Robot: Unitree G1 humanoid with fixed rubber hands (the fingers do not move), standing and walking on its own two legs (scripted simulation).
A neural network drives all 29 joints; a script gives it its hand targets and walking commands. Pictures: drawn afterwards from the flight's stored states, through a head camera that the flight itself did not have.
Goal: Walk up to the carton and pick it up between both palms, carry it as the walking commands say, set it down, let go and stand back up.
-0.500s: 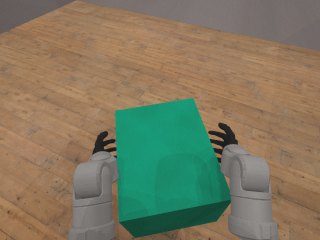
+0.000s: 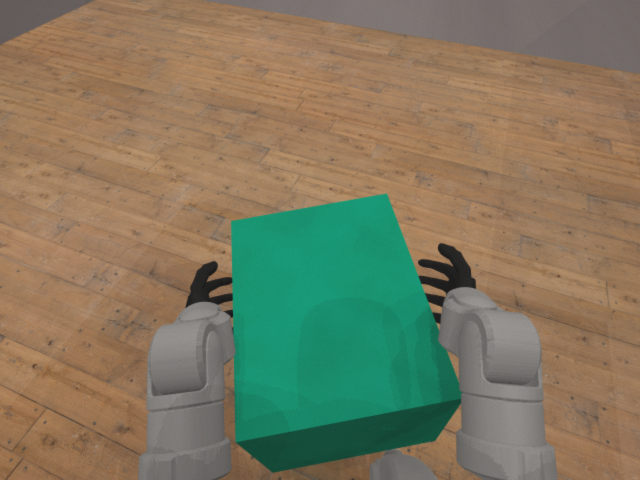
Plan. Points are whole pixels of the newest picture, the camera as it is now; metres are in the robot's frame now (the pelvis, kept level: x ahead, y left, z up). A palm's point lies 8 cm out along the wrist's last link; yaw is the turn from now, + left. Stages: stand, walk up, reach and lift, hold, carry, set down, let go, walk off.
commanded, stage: carry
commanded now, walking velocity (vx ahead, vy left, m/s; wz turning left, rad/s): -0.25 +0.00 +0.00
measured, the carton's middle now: (331, 329) +0.31 +0.01 -0.01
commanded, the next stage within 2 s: none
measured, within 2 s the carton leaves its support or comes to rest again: neither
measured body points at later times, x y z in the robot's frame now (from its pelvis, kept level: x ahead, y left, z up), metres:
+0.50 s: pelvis -0.21 -0.01 +0.00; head -0.19 +0.00 +0.44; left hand +0.10 +0.15 +0.06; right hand +0.10 -0.15 +0.08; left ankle -0.22 +0.10 -0.72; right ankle -0.09 -0.13 -0.71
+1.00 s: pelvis -0.42 -0.03 +0.00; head -0.39 -0.04 +0.45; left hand -0.11 +0.13 +0.07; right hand -0.11 -0.17 +0.08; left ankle -0.45 +0.09 -0.70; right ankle -0.32 -0.14 -0.72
